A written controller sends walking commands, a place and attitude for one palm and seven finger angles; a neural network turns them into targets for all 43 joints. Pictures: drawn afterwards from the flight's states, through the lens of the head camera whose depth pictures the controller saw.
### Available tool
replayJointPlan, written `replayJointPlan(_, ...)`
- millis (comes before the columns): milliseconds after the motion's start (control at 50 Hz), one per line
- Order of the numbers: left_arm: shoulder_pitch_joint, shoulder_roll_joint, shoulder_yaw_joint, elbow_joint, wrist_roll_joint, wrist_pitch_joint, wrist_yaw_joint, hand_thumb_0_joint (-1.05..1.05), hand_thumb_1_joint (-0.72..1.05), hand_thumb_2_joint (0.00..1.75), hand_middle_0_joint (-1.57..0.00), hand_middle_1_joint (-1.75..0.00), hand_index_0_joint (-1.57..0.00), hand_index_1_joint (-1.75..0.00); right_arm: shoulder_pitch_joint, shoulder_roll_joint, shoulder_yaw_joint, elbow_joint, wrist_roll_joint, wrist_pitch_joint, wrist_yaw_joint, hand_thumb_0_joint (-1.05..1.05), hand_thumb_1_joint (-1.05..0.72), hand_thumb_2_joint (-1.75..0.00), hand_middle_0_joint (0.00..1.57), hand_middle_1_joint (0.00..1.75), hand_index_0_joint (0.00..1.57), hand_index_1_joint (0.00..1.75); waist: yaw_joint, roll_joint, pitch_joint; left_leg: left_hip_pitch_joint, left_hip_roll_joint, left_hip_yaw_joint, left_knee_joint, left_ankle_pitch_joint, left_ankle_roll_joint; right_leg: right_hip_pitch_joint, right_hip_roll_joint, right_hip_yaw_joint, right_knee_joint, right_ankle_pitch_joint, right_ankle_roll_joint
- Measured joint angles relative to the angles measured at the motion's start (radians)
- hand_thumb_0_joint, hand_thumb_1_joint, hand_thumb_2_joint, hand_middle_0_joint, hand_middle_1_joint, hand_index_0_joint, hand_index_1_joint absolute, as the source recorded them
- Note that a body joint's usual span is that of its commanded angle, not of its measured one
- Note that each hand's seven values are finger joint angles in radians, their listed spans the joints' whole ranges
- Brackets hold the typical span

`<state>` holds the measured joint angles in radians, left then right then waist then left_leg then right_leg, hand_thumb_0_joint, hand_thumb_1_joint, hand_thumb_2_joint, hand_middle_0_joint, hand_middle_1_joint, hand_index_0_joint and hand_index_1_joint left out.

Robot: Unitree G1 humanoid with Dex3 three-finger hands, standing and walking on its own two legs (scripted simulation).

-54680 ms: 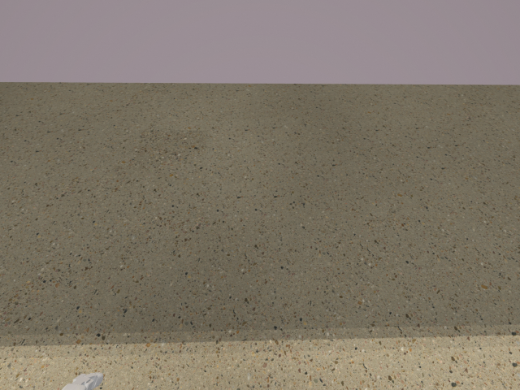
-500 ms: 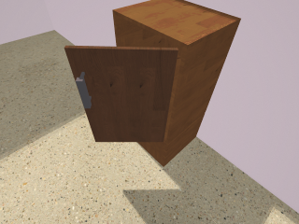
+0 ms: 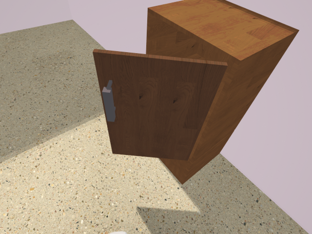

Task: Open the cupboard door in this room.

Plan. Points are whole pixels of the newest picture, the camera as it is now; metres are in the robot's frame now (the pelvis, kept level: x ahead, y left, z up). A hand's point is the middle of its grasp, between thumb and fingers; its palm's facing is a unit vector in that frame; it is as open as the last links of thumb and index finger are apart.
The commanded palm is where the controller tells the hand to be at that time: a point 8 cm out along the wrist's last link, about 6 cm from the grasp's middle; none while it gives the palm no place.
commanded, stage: come to a stop and stand still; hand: left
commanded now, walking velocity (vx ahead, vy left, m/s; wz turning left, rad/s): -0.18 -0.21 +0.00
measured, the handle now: (110, 101) +0.52 +0.21 +0.00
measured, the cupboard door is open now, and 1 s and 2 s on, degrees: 48 48 48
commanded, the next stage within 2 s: look again from close up in 0.72 s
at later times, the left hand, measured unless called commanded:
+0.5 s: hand out of the picture +0.01 +0.17 -0.16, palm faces +0.00 -0.98 -0.18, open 7.4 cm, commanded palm none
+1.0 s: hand out of the picture -0.02 +0.18 -0.16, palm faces -0.01 -0.98 -0.19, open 7.4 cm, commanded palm none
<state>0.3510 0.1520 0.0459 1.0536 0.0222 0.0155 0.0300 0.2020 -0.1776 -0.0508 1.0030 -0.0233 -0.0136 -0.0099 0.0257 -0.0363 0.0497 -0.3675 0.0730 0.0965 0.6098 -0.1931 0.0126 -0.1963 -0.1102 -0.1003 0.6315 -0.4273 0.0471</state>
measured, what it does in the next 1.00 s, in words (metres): steps on the spot: right foot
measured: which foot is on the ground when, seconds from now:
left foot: down 0.00-1.00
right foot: up 0.00-0.30, down 0.32-1.00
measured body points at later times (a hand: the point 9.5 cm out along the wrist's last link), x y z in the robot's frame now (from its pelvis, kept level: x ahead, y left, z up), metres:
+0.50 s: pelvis -0.03 +0.00 +0.01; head -0.03 +0.01 +0.46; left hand +0.01 +0.23 -0.15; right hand -0.03 -0.24 -0.15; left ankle +0.00 +0.10 -0.72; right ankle -0.02 -0.12 -0.72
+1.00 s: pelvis -0.01 +0.02 +0.01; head -0.01 +0.01 +0.46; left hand -0.01 +0.23 -0.15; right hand -0.03 -0.19 -0.15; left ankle +0.00 +0.10 -0.72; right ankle -0.02 -0.12 -0.72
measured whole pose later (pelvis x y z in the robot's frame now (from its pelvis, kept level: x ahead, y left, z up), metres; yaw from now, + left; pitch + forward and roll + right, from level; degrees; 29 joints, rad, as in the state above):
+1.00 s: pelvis -0.01 +0.02 +0.01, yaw -2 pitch -1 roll +0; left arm 0.33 0.13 -0.01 1.09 0.02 -0.02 0.04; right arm 0.32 -0.13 0.01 1.09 -0.02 -0.01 -0.02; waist 0.00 0.02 0.02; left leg -0.24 -0.02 0.08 0.52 -0.26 0.05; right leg -0.22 -0.06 -0.06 0.52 -0.28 0.03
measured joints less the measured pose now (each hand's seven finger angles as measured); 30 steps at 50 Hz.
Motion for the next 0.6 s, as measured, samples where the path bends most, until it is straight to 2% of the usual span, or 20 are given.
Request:
replayJointPlan(60, -0.027, 0.021, -0.001, -0.003, -0.001, 0.015, 0.002, 0.0, 0.91, 0.9, -0.2, -0.3, -0.19, -0.29, -0.04, 0.025, 0.012, -0.005, -0.002, 0.002, -0.014, 0.0, -0.92, -0.9, 0.2, 0.29, 0.2, 0.3, 0.001, -0.022, 0.01, 0.02, -0.016, 0.017, -0.033, -0.01, 0.016, -0.066, 0.031, 0.04, 0.138, -0.072, -0.023)
replayJointPlan(180, -0.069, 0.036, 0.009, -0.051, 0.001, 0.036, -0.012, 0.0, 0.91, 0.9, -0.2, -0.3, -0.19, -0.29, -0.096, 0.053, 0.015, -0.019, -0.003, 0.012, -0.029, 0.0, -0.91, -0.9, 0.2, 0.3, 0.2, 0.3, -0.007, 0.008, 0.022, 0.036, -0.002, 0.051, -0.111, 0.044, 0.025, -0.175, 0.095, 0.047, 0.268, -0.053, -0.021)
replayJointPlan(240, -0.087, 0.037, 0.016, -0.078, 0.002, 0.043, -0.017, 0.0, 0.91, 0.9, -0.2, -0.3, -0.19, -0.29, -0.094, 0.048, 0.007, -0.018, -0.006, 0.019, -0.029, 0.0, -0.9, -0.9, 0.2, 0.3, 0.2, 0.3, -0.017, 0.032, 0.02, 0.029, 0.009, 0.059, -0.117, 0.057, 0.02, -0.169, 0.099, 0.045, 0.206, -0.027, -0.028)
replayJointPlan(300, -0.086, 0.038, 0.018, -0.105, 0.005, 0.03, -0.019, 0.0, 0.91, 0.9, -0.2, -0.3, -0.19, -0.29, -0.067, 0.032, -0.004, -0.01, -0.006, 0.037, -0.022, 0.0, -0.9, -0.9, 0.2, 0.3, 0.2, 0.3, -0.026, 0.05, 0.003, 0.0, 0.013, 0.055, -0.078, 0.051, 0.01, -0.089, 0.088, 0.039, 0.006, 0.06, -0.043)
replayJointPlan(320, -0.079, 0.042, 0.018, -0.113, 0.009, 0.021, -0.017, 0.0, 0.91, 0.9, -0.2, -0.3, -0.19, -0.29, -0.055, 0.03, -0.008, -0.007, -0.004, 0.046, -0.019, 0.0, -0.9, -0.9, 0.2, 0.3, 0.2, 0.3, -0.024, 0.041, -0.007, -0.024, 0.007, 0.055, -0.036, 0.007, 0.001, -0.074, 0.078, 0.048, -0.056, 0.111, -0.054)
replayJointPlan(360, -0.081, 0.028, 0.01, -0.104, 0.011, 0.016, -0.009, 0.0, 0.91, 0.9, -0.2, -0.3, -0.19, -0.29, -0.029, 0.013, -0.018, 0.006, -0.001, 0.069, -0.012, 0.0, -0.91, -0.9, 0.2, 0.3, 0.2, 0.3, -0.027, 0.064, -0.011, -0.062, 0.0, 0.005, 0.071, -0.136, -0.013, -0.075, 0.088, 0.032, -0.051, 0.15, -0.06)
replayJointPlan(420, -0.07, 0.008, -0.002, -0.079, 0.007, 0.007, -0.005, 0.0, 0.91, 0.9, -0.2, -0.3, -0.19, -0.29, 0.015, -0.005, -0.02, 0.035, -0.002, 0.081, -0.001, 0.0, -0.91, -0.9, 0.2, 0.3, 0.2, 0.3, -0.032, 0.076, -0.03, -0.071, -0.016, -0.042, 0.194, -0.177, -0.017, -0.047, 0.099, 0.021, -0.102, 0.165, -0.06)
replayJointPlan(460, -0.066, 0.001, -0.007, -0.061, 0.005, 0.003, -0.006, 0.0, 0.91, 0.9, -0.2, -0.3, -0.19, -0.29, 0.048, -0.006, -0.015, 0.05, -0.003, 0.071, 0.001, 0.0, -0.91, -0.9, 0.2, 0.29, 0.2, 0.3, -0.038, 0.068, -0.038, -0.025, -0.019, -0.04, 0.161, -0.17, -0.021, -0.032, 0.102, 0.02, -0.131, 0.18, -0.059)
replayJointPlan(500, -0.062, -0.004, -0.013, -0.046, 0.001, 0.0, -0.008, 0.0, 0.91, 0.9, -0.2, -0.3, -0.19, -0.29, 0.085, -0.004, -0.008, 0.062, -0.004, 0.055, -0.002, 0.0, -0.91, -0.9, 0.2, 0.29, 0.2, 0.3, -0.042, 0.063, -0.046, 0.057, -0.021, -0.038, 0.026, -0.127, -0.022, -0.034, 0.107, 0.019, -0.129, 0.18, -0.055)
replayJointPlan(540, -0.07, 0.004, -0.011, -0.025, -0.004, 0.002, -0.009, 0.01, 0.92, 0.9, -0.2, -0.3, -0.2, -0.29, 0.11, 0.011, 0.002, 0.086, -0.006, 0.04, -0.01, 0.0, -0.91, -0.9, 0.2, 0.29, 0.2, 0.3, -0.048, 0.043, -0.041, 0.089, -0.033, -0.041, -0.044, -0.066, 0.01, -0.041, 0.1, 0.018, -0.11, 0.169, -0.048)
replayJointPlan(600, -0.074, 0.015, -0.013, 0.002, -0.004, 0.005, -0.012, 0.01, 0.93, 0.9, -0.2, -0.3, -0.2, -0.29, 0.146, 0.041, 0.02, 0.118, -0.005, 0.031, -0.013, 0.0, -0.91, -0.9, 0.2, 0.29, 0.2, 0.3, -0.043, 0.007, -0.038, 0.12, -0.056, -0.029, -0.098, -0.045, 0.015, -0.023, 0.08, 0.029, -0.14, 0.183, -0.043)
